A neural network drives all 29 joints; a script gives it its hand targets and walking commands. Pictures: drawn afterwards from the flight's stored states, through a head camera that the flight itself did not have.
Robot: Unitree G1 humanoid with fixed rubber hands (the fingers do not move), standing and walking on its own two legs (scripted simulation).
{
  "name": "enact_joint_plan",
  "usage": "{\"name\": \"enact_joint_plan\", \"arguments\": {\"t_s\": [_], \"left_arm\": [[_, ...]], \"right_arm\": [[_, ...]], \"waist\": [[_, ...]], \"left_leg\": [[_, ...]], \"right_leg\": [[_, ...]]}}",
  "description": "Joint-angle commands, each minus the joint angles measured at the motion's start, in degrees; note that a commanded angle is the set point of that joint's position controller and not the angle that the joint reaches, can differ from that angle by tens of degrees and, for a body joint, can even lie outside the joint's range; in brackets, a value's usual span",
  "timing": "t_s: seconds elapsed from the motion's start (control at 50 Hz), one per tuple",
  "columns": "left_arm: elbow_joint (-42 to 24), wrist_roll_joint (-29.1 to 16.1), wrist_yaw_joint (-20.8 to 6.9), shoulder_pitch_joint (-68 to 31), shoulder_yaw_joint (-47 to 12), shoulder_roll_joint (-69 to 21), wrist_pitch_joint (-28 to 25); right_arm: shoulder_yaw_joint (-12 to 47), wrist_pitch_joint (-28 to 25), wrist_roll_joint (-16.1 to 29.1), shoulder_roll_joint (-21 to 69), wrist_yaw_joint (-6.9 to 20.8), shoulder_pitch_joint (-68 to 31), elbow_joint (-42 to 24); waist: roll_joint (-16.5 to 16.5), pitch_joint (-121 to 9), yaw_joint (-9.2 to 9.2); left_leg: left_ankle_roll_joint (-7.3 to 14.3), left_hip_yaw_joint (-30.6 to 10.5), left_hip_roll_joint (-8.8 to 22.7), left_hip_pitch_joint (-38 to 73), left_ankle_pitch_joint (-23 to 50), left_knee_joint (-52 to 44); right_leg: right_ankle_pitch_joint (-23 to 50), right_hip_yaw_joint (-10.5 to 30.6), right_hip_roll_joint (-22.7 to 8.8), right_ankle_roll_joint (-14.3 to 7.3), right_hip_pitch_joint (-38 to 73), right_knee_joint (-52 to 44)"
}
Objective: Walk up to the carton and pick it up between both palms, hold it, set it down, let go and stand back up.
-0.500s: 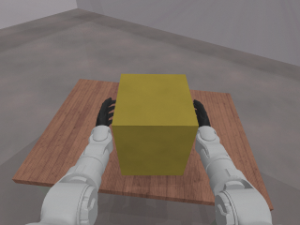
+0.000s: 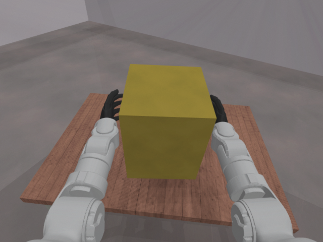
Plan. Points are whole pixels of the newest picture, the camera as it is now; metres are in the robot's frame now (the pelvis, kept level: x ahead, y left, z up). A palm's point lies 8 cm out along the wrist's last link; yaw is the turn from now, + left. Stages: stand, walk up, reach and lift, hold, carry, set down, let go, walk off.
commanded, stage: reach and lift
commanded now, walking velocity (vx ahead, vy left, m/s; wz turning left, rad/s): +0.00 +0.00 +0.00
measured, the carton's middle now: (163, 123) +0.43 -0.01 +0.10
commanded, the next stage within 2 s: hold in 1.22 s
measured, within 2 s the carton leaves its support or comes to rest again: neither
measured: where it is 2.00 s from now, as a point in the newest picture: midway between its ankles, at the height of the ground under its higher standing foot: outside the picture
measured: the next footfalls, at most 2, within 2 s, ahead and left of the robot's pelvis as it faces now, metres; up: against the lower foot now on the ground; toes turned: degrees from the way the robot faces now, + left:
none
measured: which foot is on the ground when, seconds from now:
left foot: down 0.00-1.00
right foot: down 0.00-1.00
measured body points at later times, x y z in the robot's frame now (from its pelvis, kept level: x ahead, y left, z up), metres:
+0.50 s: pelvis -0.02 +0.00 +0.00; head -0.06 +0.03 +0.45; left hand +0.38 +0.15 +0.16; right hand +0.38 -0.14 +0.15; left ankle +0.03 +0.14 -0.74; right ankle +0.01 -0.14 -0.74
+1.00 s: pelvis -0.01 +0.00 +0.00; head -0.05 +0.03 +0.45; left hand +0.39 +0.15 +0.18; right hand +0.39 -0.14 +0.17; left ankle +0.03 +0.14 -0.74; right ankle +0.01 -0.14 -0.74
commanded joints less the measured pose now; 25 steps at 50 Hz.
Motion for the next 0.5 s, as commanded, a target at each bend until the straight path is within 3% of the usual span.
{"name": "enact_joint_plan", "arguments": {"t_s": [0.0, 0.06, 0.12, 0.18, 0.24, 0.34, 0.48], "left_arm": [[-14.4, 5.8, -13.0, -28.2, -12.5, -41.7, 4.6], [-18.2, 6.1, -14.3, -28.9, -12.8, -42.5, 6.3], [-24.9, 3.4, -14.1, -31.7, -18.0, -45.7, 7.1], [-27.6, 1.4, -13.4, -32.1, -21.8, -47.4, 8.1], [-25.1, 3.0, -13.5, -30.5, -19.9, -45.9, 9.7], [-17.0, 8.0, -14.9, -30.8, -12.5, -43.6, 12.1], [-19.1, 3.8, -13.9, -37.6, -16.9, -45.9, 10.7]], "right_arm": [[26.7, -2.6, 11.4, 43.9, 4.0, -44.3, -18.8], [26.8, -2.8, 12.6, 42.9, 3.4, -45.6, -21.2], [28.0, -3.6, 14.3, 43.0, 3.4, -48.5, -26.8], [28.0, -3.4, 15.0, 42.5, 3.5, -49.3, -29.8], [25.0, -2.1, 13.5, 40.2, 3.8, -46.7, -24.7], [17.5, -1.6, 9.2, 37.2, 5.8, -47.4, -13.7], [20.4, -4.8, 9.7, 42.1, 6.9, -58.5, -23.2]], "waist": [[-5.1, -16.9, 0.14], [-3.5, -16.9, -0.60], [-0.4, -22.7, -1.75], [1.6, -25.6, -2.56], [2.7, -19.2, -2.95], [1.8, -7.3, -2.47], [0.2, -16.3, -0.95]], "left_leg": [[1.4, 2.3, -7.6, 19.5, 13.1, -4.1], [1.0, 2.2, -7.7, 21.7, 16.0, -4.0], [-0.3, 1.7, -7.2, 25.4, 21.9, -2.4], [-1.5, 1.3, -6.8, 27.6, 24.4, -1.5], [-1.6, 1.5, -6.3, 27.4, 19.7, -3.0], [0.5, 3.0, -5.7, 21.7, 3.1, -8.6], [1.6, 3.3, -5.6, 21.8, 1.9, -7.3]], "right_leg": [[23.2, -0.5, 3.9, 2.9, 26.2, -2.9], [25.5, -0.8, 3.8, 3.0, 27.7, -2.9], [26.9, -1.5, 4.7, 2.2, 27.9, -2.5], [25.1, -2.0, 5.5, 1.6, 26.5, -2.8], [15.8, -2.5, 5.5, 1.1, 23.0, -4.8], [-3.0, -3.2, 4.2, 0.2, 18.3, -7.3], [-2.9, -3.5, 4.1, 0.2, 18.1, -6.1]]}}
